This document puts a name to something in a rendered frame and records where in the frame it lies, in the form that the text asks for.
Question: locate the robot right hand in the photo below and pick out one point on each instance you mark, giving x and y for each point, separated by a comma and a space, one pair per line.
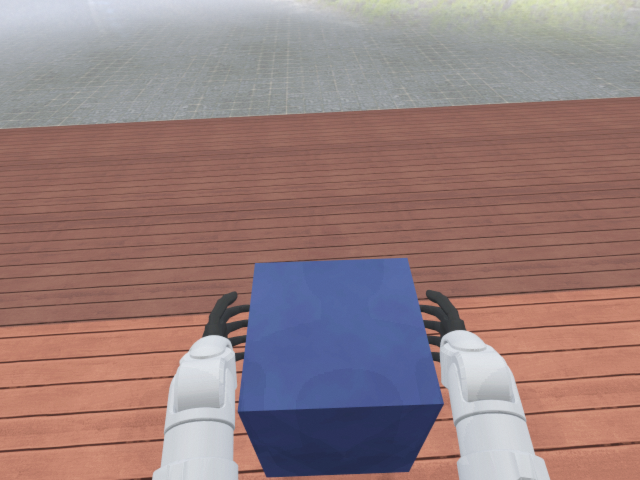
446, 313

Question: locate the right robot forearm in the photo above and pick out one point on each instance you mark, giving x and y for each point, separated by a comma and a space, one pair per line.
493, 436

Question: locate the robot left hand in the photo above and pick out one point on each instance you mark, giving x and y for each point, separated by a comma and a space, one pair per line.
220, 315

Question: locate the carton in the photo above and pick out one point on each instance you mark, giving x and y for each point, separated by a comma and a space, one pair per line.
338, 376

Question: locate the left robot forearm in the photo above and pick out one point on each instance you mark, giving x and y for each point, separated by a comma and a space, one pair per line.
200, 417

